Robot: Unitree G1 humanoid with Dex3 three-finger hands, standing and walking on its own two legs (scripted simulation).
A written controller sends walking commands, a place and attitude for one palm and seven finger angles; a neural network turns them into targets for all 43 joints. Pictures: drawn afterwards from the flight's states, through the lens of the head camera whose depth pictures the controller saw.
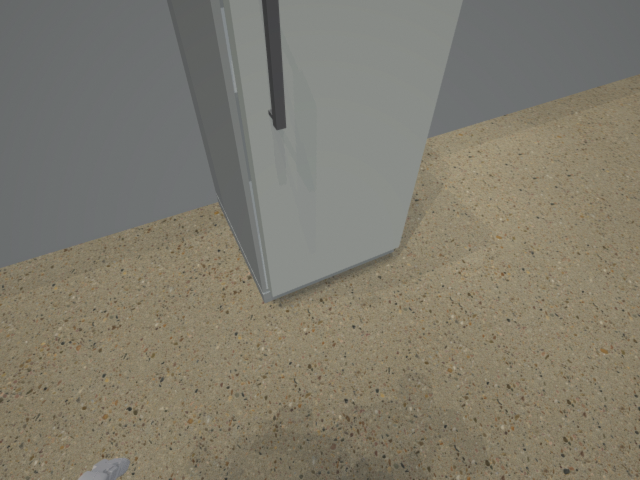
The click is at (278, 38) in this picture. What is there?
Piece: fridge door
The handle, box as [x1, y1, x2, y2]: [262, 0, 285, 129]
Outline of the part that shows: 262,0 272,107 268,110 268,112 273,119 273,125 276,129 285,127 278,1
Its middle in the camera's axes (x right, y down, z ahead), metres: -0.10 -0.33 +0.73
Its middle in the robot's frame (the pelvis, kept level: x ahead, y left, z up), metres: +0.79 +0.14 +0.15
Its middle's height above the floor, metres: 0.92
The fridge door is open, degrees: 0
